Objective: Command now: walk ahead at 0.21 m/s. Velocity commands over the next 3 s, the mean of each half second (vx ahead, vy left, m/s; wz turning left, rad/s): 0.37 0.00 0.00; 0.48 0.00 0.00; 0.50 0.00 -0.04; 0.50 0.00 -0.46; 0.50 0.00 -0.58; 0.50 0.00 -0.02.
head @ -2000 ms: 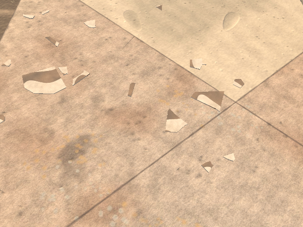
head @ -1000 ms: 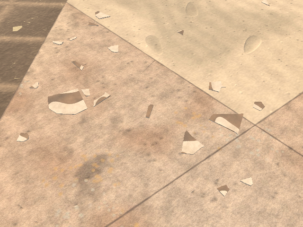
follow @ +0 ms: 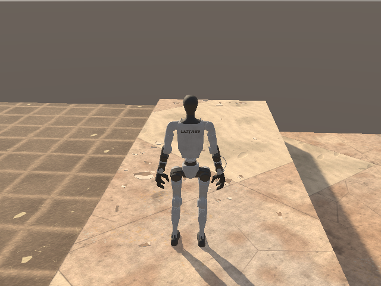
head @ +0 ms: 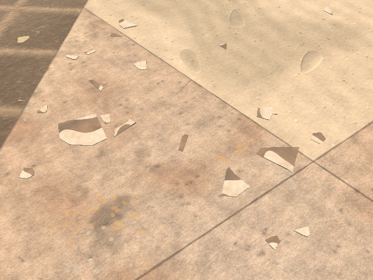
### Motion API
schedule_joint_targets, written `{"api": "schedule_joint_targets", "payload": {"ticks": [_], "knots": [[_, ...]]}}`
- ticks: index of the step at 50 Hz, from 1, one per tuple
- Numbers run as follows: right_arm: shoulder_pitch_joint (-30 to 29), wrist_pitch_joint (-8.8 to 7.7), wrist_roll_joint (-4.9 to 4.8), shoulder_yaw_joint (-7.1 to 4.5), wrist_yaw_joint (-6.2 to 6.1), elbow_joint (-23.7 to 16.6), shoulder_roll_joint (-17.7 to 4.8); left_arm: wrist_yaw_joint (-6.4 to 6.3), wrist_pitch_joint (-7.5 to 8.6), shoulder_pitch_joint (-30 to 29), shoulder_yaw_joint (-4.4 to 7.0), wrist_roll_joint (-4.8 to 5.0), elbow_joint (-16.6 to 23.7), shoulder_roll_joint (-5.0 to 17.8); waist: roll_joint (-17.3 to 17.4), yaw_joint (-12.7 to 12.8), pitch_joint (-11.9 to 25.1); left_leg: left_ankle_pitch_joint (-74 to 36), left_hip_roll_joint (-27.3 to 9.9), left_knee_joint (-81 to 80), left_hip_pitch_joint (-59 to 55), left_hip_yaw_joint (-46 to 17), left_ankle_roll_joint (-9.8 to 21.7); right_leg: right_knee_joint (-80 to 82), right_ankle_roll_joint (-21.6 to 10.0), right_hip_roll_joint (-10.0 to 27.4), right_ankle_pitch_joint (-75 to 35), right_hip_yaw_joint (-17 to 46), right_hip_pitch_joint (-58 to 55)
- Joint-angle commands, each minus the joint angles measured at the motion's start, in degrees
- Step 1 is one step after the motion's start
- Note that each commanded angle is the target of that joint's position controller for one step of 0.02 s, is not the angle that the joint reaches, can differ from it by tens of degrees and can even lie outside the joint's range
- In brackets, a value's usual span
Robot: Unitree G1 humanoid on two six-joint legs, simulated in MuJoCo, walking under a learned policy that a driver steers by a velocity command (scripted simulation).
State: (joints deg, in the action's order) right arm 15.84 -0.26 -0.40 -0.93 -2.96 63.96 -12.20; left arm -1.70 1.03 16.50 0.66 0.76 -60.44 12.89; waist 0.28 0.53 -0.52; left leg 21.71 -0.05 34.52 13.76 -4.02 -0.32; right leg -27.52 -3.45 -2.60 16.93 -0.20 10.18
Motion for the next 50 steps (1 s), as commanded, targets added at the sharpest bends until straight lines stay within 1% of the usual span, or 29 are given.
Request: {"api": "schedule_joint_targets", "payload": {"ticks": [1,4,7,8,9,10,11,12,13,15,17,20,23,26,29,31,32,33,34,35,36,37,38,39,41,42,44,47,50], "knots": [[-4.4,-2.87,-0.63,-0.78,0.91,-4.8,-5.0,-0.52,1.36,4.8,3.1,-0.14,1.5,12.2,-9.1,2.3,-9.4,5.6,-1.9,15.1,16.0,2.4,1.8,22.0,-12.4,22.0,28.3,30.0,2.7],[-4.1,-4.76,-1.32,-1.23,2.1,-5.5,-5.2,-0.11,2.37,2.3,3.04,0.83,3.5,10.5,-5.8,0.6,-7.9,6.0,-4.8,10.8,17.8,2.0,3.3,20.7,-9.5,20.0,17.2,23.5,-1.7],[1.6,-5.52,-1.14,-1.63,2.69,-3.0,-3.8,0.14,1.62,0.0,3.36,1.78,4.5,11.8,-5.6,-2.9,-4.0,-7.2,0.2,-5.5,-2.5,8.8,2.4,15.3,-6.7,12.6,10.6,11.4,7.2],[5.8,-5.21,-1.06,-2.1,2.68,-1.0,-4.1,0.26,1.38,0.6,3.2,1.65,4.7,11.3,-4.6,-4.2,-2.9,-9.4,2.3,-7.0,-9.6,10.2,1.6,11.9,-6.3,10.9,10.9,9.9,11.2],[9.9,-4.88,-1.09,-2.5,2.59,0.1,-4.7,0.46,1.55,-0.1,2.56,1.37,5.1,9.4,-2.2,-6.0,-2.4,-8.2,1.2,-8.9,-15.0,7.8,1.9,6.0,-5.0,8.9,9.3,7.9,15.1],[15.7,-4.88,-0.86,-3.33,2.13,0.4,-8.1,1.11,2.09,-1.5,1.19,0.49,6.2,4.9,8.4,-8.2,-0.5,0.1,-9.7,-16.5,-20.6,-8.2,5.1,-12.6,-1.4,3.9,6.5,1.3,21.5],[21.2,-5.31,-0.34,-4.51,2.73,0.7,-15.2,1.12,3.36,-1.7,0.74,0.51,8.7,2.3,18.8,-8.2,0.8,10.9,-21.8,-25.2,-25.0,-33.1,13.7,-28.4,-0.1,-1.5,15.0,-0.2,33.6],[17.2,-6.29,0.35,-3.56,3.14,0.3,-12.5,1.18,4.22,-2.6,1.32,1.75,9.3,5.4,11.0,-6.0,-2.7,19.4,-24.6,-26.9,-20.3,-38.3,16.5,-38.6,-1.1,2.6,14.0,5.2,38.0],[11.5,-7.01,0.13,-2.62,3.48,-1.9,-9.4,1.62,4.89,-3.6,1.67,2.45,9.7,7.2,7.0,-4.0,-6.6,18.2,-22.2,-27.0,-17.6,-32.2,14.6,-41.1,-2.2,5.5,7.4,6.5,40.9],[5.5,-7.11,0.03,-1.7,4.2,-4.4,-7.5,1.85,5.44,-3.5,2.43,1.07,8.8,8.5,4.6,-1.7,-6.7,3.0,-16.6,-27.4,-15.1,-19.4,10.6,-37.4,-1.9,8.7,-2.2,5.0,38.5],[7.6,-6.39,0.48,-1.04,3.98,-4.2,-5.6,2.4,5.14,-4.3,2.72,0.44,8.6,7.8,5.6,-1.8,-5.5,-11.1,-12.5,-27.7,-13.8,-10.0,8.7,-33.1,-0.5,9.6,-7.5,2.7,34.3],[11.4,-5.72,0.72,-1.16,2.87,-3.6,-7.1,2.66,4.46,-9.3,2.23,0.13,10.6,5.3,4.2,-2.9,-5.5,-24.6,-11.2,-27.8,-13.8,-4.7,9.9,-26.7,2.1,9.1,-12.0,0.3,35.1],[12.2,-5.28,0.62,-1.24,2.02,-4.4,-8.2,2.87,4.55,-17.6,1.36,0.42,13.8,3.6,3.9,-4.6,-6.7,-25.9,-9.8,-29.4,-10.7,-1.3,9.7,-13.9,3.0,7.3,-18.0,-1.8,31.0],[14.9,-5.14,0.08,-1.51,1.76,-3.9,-8.7,3.54,4.66,-22.6,1.02,0.81,15.7,3.7,4.3,-5.5,-8.1,-25.5,-11.0,-30.3,-12.2,-0.2,10.0,-6.7,2.4,5.8,-20.8,-2.7,28.2],[15.0,-4.6,-0.44,-2.06,1.57,-3.7,-9.0,4.5,5.15,-24.9,1.15,0.98,17.5,4.6,4.4,-4.1,-8.3,-31.3,-13.6,-27.7,-18.1,0.4,9.5,-2.8,0.2,5.4,-19.1,-1.6,27.7],[13.3,-4.03,-0.12,-2.68,1.47,-4.4,-10.3,4.77,5.44,-21.4,2.14,0.88,17.0,6.9,5.8,-0.9,-4.4,-46.9,-14.4,-21.7,-21.7,1.2,8.4,-2.2,-1.6,3.3,-15.7,-2.6,21.3],[12.4,-3.54,0.24,-3.01,1.47,-4.8,-11.1,4.56,5.38,-16.2,3.11,0.9,15.8,8.7,7.3,2.0,-0.2,-58.0,-14.1,-15.3,-22.4,1.8,7.8,-3.0,-2.8,1.3,-13.8,-3.9,14.1],[11.4,-2.99,0.62,-2.85,1.57,-5.5,-10.7,4.13,5.14,-6.4,4.52,1.12,12.8,11.0,7.3,6.8,5.8,-62.9,-11.8,-3.9,-19.7,3.6,6.4,-2.3,-4.4,0.0,-14.4,-4.8,1.7],[11.0,-2.99,1.25,-2.12,1.79,-7.0,-9.3,3.48,4.74,4.3,5.58,0.53,10.3,14.2,4.0,10.6,13.4,-49.0,-9.5,12.4,-6.2,4.1,5.0,-4.6,-7.7,8.5,-12.9,4.9,-17.4],[19.6,-4.3,0.91,0.37,2.93,-7.3,0.0,3.65,4.49,10.3,6.58,-0.4,8.5,18.4,-12.4,6.1,24.5,-7.7,2.3,36.1,16.7,3.4,1.1,1.5,-18.5,24.1,2.7,35.1,-38.7],[16.3,-6.18,-0.48,-0.49,3.28,-6.4,-4.0,3.67,4.4,8.7,4.99,-0.3,8.2,12.9,-10.6,7.5,23.4,9.5,2.7,43.7,23.0,-4.9,2.5,10.7,-17.1,24.3,6.6,44.8,-36.3],[9.5,-7.23,-2.33,-1.79,3.38,-9.2,-8.3,3.53,4.67,2.4,4.21,-0.04,9.0,10.7,-9.2,5.8,11.9,6.3,-0.7,45.8,27.9,-3.3,3.6,12.0,-13.8,22.5,4.4,35.3,-26.7],[5.5,-7.68,-2.48,-1.92,2.92,-10.2,-9.0,3.59,5.0,-3.5,3.64,-0.13,10.3,9.0,-3.3,3.7,6.3,0.5,-4.0,43.2,25.9,-1.8,3.9,13.7,-12.2,20.6,-2.4,27.1,-16.1],[3.9,-7.44,-1.79,-2.45,2.36,-10.4,-8.8,3.92,5.32,-6.5,3.18,-0.63,10.6,7.3,-0.7,1.7,2.9,-3.0,-6.0,39.7,23.1,-0.8,3.7,15.3,-11.0,18.4,-8.6,20.9,-7.8],[6.6,-5.8,-1.01,-2.58,1.96,-10.1,-6.0,4.37,5.7,-7.8,2.68,-1.22,9.9,5.5,-3.4,-1.7,1.6,-5.6,-8.4,35.3,16.5,-0.9,3.4,18.6,-10.2,15.1,-11.4,14.1,0.4],[7.1,-5.15,-0.9,-2.53,1.85,-10.1,-4.9,4.33,5.82,-7.0,2.72,-0.97,9.2,5.7,-3.8,-2.3,0.7,-5.6,-8.7,33.6,15.9,-0.3,3.0,19.9,-10.6,14.5,-12.5,12.1,2.5],[3.9,-4.43,-0.45,-2.78,1.64,-11.7,-5.4,3.72,6.03,-5.0,3.04,-0.9,8.0,7.4,-3.8,-2.4,-1.6,-8.6,-9.5,28.9,18.8,0.5,1.8,22.0,-11.3,14.3,-13.8,9.5,4.5],[-4.1,-4.66,0.19,-2.92,1.8,-14.8,-6.0,2.37,5.62,-1.8,3.47,-0.81,7.0,9.3,-2.8,-0.6,-3.2,-18.5,-9.8,17.4,24.3,1.0,0.3,22.9,-10.7,13.8,-15.4,7.3,1.9],[-11.0,-5.3,-0.06,-2.33,2.56,-16.7,-4.8,1.74,5.15,1.1,3.61,-0.25,6.3,10.3,-2.7,1.6,-3.7,-27.0,-7.4,4.9,21.5,3.4,0.2,22.7,-8.8,12.1,-16.5,3.7,0.6]]}}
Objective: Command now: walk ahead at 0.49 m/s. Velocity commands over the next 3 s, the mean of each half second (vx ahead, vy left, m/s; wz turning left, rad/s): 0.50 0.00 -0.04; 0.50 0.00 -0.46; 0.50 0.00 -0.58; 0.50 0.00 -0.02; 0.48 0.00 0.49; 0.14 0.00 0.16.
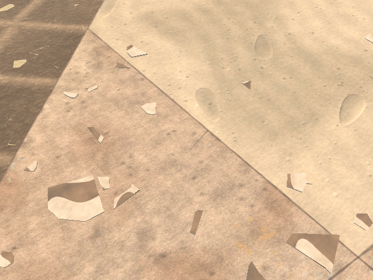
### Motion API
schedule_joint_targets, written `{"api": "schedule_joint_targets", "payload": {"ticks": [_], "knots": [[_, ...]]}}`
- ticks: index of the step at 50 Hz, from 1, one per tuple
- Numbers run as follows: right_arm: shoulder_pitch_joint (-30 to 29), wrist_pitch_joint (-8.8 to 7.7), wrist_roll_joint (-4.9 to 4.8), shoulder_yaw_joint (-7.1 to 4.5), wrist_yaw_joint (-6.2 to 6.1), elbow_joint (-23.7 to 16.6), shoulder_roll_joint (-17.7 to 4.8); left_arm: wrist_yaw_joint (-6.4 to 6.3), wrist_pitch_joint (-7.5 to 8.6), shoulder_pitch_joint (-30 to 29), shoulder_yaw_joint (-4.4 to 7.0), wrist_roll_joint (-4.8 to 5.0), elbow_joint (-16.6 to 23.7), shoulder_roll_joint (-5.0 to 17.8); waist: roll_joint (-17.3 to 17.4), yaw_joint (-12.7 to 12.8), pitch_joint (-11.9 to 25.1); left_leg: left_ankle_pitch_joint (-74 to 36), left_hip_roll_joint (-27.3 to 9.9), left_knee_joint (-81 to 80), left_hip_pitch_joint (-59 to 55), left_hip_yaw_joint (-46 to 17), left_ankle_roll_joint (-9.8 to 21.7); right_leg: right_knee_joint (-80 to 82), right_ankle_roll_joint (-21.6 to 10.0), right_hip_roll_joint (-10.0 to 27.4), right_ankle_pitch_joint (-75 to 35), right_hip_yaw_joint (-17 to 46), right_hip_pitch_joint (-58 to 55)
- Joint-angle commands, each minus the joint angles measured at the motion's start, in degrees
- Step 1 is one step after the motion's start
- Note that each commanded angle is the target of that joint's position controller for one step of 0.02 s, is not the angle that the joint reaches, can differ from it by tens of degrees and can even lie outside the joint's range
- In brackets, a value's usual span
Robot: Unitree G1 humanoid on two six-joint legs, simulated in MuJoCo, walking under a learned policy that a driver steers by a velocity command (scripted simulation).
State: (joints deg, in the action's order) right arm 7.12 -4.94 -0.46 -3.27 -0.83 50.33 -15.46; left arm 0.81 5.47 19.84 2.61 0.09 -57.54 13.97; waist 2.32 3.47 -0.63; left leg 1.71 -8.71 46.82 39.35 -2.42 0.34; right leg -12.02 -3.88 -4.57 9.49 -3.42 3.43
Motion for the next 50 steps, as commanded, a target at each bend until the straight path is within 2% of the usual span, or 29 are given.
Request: {"api": "schedule_joint_targets", "payload": {"ticks": [1,4,7,8,9,10,11,12,13,14,15,16,18,19,22,28,33,36,37,38,39,40,41,42,43,44,45,47,50], "knots": [[-4.4,-0.7,-0.21,0.18,0.7,-3.6,-1.5,-0.85,0.6,-0.8,1.74,0.64,3.0,9.5,-4.7,-0.5,-3.7,-8.1,2.1,-9.8,-4.8,2.5,-0.5,7.1,-8.2,14.3,-8.6,6.6,6.3],[-8.9,-0.91,-0.73,0.4,1.69,-5.5,-2.0,-0.97,-0.16,2.7,1.94,1.16,1.4,9.8,-4.7,0.8,-4.6,-6.8,2.9,-14.6,-3.4,2.0,0.2,4.8,-7.9,16.8,-8.4,7.1,-0.2],[-9.2,-1.31,-0.83,-0.05,2.64,-6.8,-3.8,-1.26,-1.21,3.0,2.46,1.24,0.8,10.6,-5.4,-0.7,-3.8,-0.7,3.8,-17.4,-4.4,1.7,2.4,0.5,-6.5,19.8,-13.1,8.2,-6.6],[-6.9,-1.45,-0.86,-0.51,2.77,-6.5,-4.9,-1.32,-1.54,2.1,2.62,1.18,1.0,11.0,-6.2,-2.3,-2.3,1.5,5.0,-17.9,-8.2,2.7,3.2,-2.5,-5.8,19.8,-19.3,7.9,-7.5],[-1.5,-1.52,-0.78,-1.45,2.7,-5.1,-6.5,-1.32,-1.91,0.7,2.57,1.06,1.4,11.0,-6.4,-5.7,1.0,2.3,6.9,-19.0,-16.0,4.4,4.4,-9.3,-4.7,18.2,-28.6,6.2,-7.0],[8.5,-1.46,-0.66,-2.99,2.27,-2.1,-9.4,-1.33,-2.17,0.7,1.91,0.58,1.9,9.3,-5.3,-9.8,7.5,1.8,7.0,-18.4,-30.0,4.3,6.3,-21.4,-3.0,14.8,-30.9,3.8,-2.5],[17.4,-1.32,0.51,-4.29,1.92,-0.4,-14.6,-1.18,-1.74,4.6,0.43,-0.28,3.3,5.0,3.5,-10.3,16.7,4.6,-6.1,-17.6,-51.1,-13.4,12.4,-42.5,0.0,9.1,-14.8,0.5,15.0],[20.2,-1.09,0.26,-4.23,2.42,0.6,-15.2,-0.74,-0.41,8.7,-1.13,0.02,2.7,0.0,15.1,-8.6,22.4,15.4,-14.2,-27.1,-62.4,-37.4,18.1,-56.8,1.9,0.5,22.8,5.2,31.4],[18.1,-1.31,-0.08,-2.65,2.47,0.3,-9.8,-0.47,0.73,3.8,0.53,1.82,3.2,7.0,9.4,-9.6,17.6,20.0,-12.5,-29.6,-59.3,-36.0,15.4,-62.8,0.6,3.9,22.9,10.8,37.6],[12.4,-1.45,-0.15,-1.98,2.35,-1.0,-8.1,-0.41,1.44,-1.1,1.06,2.77,4.9,9.2,6.4,-8.4,9.9,15.4,-11.0,-30.5,-51.2,-27.6,13.3,-62.4,-0.3,7.0,17.4,9.1,39.9],[8.1,-1.5,0.32,-1.53,2.41,-1.9,-6.8,-0.8,1.61,-3.7,1.18,2.14,5.1,8.9,1.9,-6.8,6.2,8.6,-8.9,-32.0,-43.3,-21.4,12.5,-59.7,-0.3,9.7,12.0,7.9,37.5],[5.7,-1.64,0.8,-1.18,2.55,-2.2,-5.5,-1.01,1.22,-4.0,1.51,1.43,5.1,8.2,1.3,-5.0,3.8,3.4,-7.0,-33.7,-37.4,-16.7,12.0,-56.5,0.0,11.5,8.7,7.8,34.6],[5.2,-1.86,1.04,-0.83,2.78,-1.6,-4.0,-0.98,-0.24,-2.1,1.5,1.18,4.4,5.7,2.3,-2.8,3.1,0.0,-4.6,-36.7,-32.5,-11.6,12.0,-53.2,0.6,13.0,5.8,7.7,29.8],[5.8,-2.05,0.94,-0.98,2.61,-1.1,-4.5,-1.01,-0.89,-1.6,1.44,1.32,4.1,4.7,2.1,-2.3,2.5,-1.8,-4.5,-37.8,-31.5,-9.2,12.2,-52.0,1.0,13.2,5.0,7.4,29.9],[8.3,-2.2,1.29,-1.6,1.53,0.5,-6.2,-1.1,-1.88,-6.1,1.67,1.21,5.6,4.6,0.7,-3.1,-0.4,-4.9,-4.6,-40.1,-31.9,-4.0,12.2,-45.9,2.2,13.4,-2.1,8.4,35.7],[10.5,-1.87,1.07,-1.52,0.08,1.8,-6.8,0.12,-1.3,-15.6,1.27,0.99,9.0,3.2,0.6,-5.9,-3.2,-4.7,-3.1,-42.3,-33.9,5.8,9.1,-28.8,2.1,10.3,-16.9,6.2,35.4],[14.5,-0.19,0.43,-1.89,-0.37,3.8,-7.3,1.9,-1.18,-22.4,0.62,1.07,13.3,2.5,-0.4,-7.9,-5.3,-12.1,-6.6,-37.8,-45.3,9.2,8.5,-22.9,0.3,9.2,-11.7,3.3,39.7],[12.4,1.2,0.15,-2.52,-1.05,2.7,-9.4,3.09,-1.21,-20.9,1.44,1.24,15.1,4.2,2.1,-5.2,-2.5,-34.7,-7.5,-29.1,-48.3,11.7,6.8,-22.5,-2.1,5.7,-3.2,-1.4,33.6],[11.8,1.69,0.19,-2.73,-1.39,2.2,-10.2,3.2,-1.39,-17.2,2.26,1.25,14.7,5.7,3.4,-2.9,0.4,-44.2,-7.3,-22.8,-48.1,12.5,6.1,-23.2,-3.3,3.5,-0.5,-3.1,27.8],[10.6,2.2,0.15,-2.74,-1.64,1.5,-10.5,3.07,-1.5,-9.6,3.66,1.39,13.1,8.1,3.3,1.4,4.6,-47.7,-5.8,-12.5,-45.4,13.8,4.8,-21.0,-5.0,1.1,-1.6,-3.9,17.3],[10.2,2.04,0.2,-2.45,-1.84,0.4,-10.4,2.18,-1.78,0.1,5.7,1.36,11.1,12.3,0.3,5.9,9.9,-37.2,-3.4,2.4,-34.3,14.1,2.6,-18.5,-7.9,3.2,-3.6,2.7,0.4],[15.0,0.42,1.81,-0.15,-0.63,-2.1,-3.2,1.18,-2.11,4.8,7.19,1.53,10.5,18.4,-13.5,2.5,16.5,7.0,6.3,24.7,-8.5,12.4,-1.4,-17.0,-17.7,18.3,1.7,31.2,-22.3],[12.9,-2.37,0.47,0.34,0.4,-2.9,-3.5,1.06,-1.74,5.4,6.05,1.18,11.3,16.4,-12.2,2.6,23.0,32.1,12.3,34.3,2.2,-0.3,-0.9,-6.9,-21.9,24.5,5.4,52.1,-29.2],[6.4,-4.02,-1.77,-0.69,1.12,-4.8,-6.9,0.91,-1.43,3.9,5.04,0.6,11.3,12.7,-9.2,4.1,16.5,28.0,8.5,35.0,7.9,-3.9,0.7,-5.6,-18.2,22.2,3.8,43.7,-25.6],[4.2,-4.72,-1.97,-0.58,1.11,-5.5,-7.0,0.84,-1.09,-0.2,4.44,0.86,12.1,10.5,-5.4,2.2,10.3,22.5,5.7,30.3,7.4,-3.0,1.6,-5.3,-15.8,19.9,-0.4,35.2,-16.7],[3.6,-4.66,-0.63,-1.01,0.61,-5.1,-7.0,0.95,-1.0,-4.5,3.87,0.94,13.2,8.7,-1.6,-0.5,6.1,19.5,3.7,24.9,3.9,-2.4,1.2,-4.3,-14.2,17.4,-5.5,29.3,-7.3],[4.3,-3.94,0.27,-1.62,0.25,-5.1,-7.6,0.84,-0.94,-7.1,3.32,0.57,14.2,7.2,-2.0,-2.8,4.3,17.6,2.3,21.3,-0.8,-2.4,0.6,-2.8,-13.5,15.7,-9.8,25.7,-0.6],[5.7,-2.37,0.9,-1.77,0.11,-5.7,-6.3,0.39,-0.98,-8.2,3.36,0.58,15.0,7.7,-3.5,-4.8,3.2,16.3,1.7,16.6,-5.0,-1.8,-1.1,-0.7,-13.7,13.9,-13.4,22.9,6.2],[1.2,-1.32,1.39,-1.42,-0.29,-7.8,-4.8,-0.82,-0.92,-5.7,4.08,0.77,14.9,10.5,-4.5,-4.0,1.3,8.5,2.9,6.1,-4.7,-0.1,-3.7,0.3,-12.8,11.8,-16.5,18.6,10.9]]}}
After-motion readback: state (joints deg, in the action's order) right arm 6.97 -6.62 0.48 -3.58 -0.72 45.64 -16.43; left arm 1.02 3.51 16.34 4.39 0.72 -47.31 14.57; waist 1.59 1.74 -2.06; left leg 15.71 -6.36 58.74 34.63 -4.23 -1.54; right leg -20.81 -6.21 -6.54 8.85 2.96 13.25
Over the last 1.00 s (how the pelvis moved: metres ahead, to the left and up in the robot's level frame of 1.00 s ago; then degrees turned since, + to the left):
0.46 0.02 0.01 0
